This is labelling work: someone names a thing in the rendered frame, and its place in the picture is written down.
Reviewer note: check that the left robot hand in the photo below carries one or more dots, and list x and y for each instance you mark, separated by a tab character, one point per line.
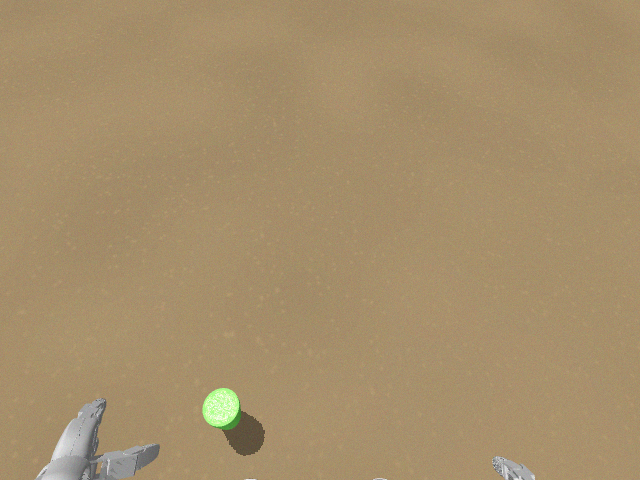
80	438

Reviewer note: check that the cup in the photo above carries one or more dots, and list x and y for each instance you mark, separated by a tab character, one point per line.
221	409

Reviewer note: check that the left robot arm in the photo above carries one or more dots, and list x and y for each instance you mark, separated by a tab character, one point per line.
70	467

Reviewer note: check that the right robot hand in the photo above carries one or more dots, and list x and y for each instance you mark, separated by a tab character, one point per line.
509	470

